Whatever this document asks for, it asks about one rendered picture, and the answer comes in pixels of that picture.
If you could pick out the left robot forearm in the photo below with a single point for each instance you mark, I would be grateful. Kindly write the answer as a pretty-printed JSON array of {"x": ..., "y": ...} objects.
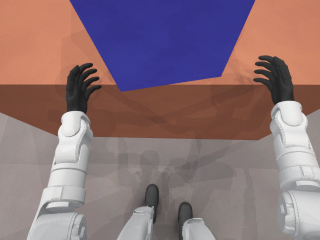
[{"x": 65, "y": 191}]

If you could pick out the robot right upper arm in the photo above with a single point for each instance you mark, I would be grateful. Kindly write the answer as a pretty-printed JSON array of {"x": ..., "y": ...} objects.
[{"x": 298, "y": 214}]

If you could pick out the robot right hand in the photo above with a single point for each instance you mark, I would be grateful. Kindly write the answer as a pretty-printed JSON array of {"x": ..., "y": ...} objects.
[{"x": 280, "y": 81}]

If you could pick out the robot right foot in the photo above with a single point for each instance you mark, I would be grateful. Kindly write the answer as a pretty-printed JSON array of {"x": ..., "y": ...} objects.
[{"x": 185, "y": 213}]

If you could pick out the robot left hand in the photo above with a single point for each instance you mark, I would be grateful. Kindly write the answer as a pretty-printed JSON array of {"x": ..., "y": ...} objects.
[{"x": 77, "y": 94}]

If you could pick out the pedestal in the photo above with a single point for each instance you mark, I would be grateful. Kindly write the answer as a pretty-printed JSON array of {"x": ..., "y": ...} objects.
[{"x": 41, "y": 41}]

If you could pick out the right robot forearm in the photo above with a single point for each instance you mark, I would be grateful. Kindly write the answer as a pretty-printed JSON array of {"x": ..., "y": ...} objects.
[{"x": 297, "y": 162}]

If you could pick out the robot left upper arm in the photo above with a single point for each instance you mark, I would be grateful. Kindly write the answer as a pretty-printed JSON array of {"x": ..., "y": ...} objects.
[{"x": 60, "y": 226}]

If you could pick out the robot right thigh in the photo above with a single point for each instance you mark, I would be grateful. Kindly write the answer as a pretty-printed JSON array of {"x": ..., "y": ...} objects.
[{"x": 197, "y": 231}]

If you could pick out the carton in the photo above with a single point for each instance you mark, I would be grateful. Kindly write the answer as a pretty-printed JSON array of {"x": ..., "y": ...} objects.
[{"x": 150, "y": 43}]

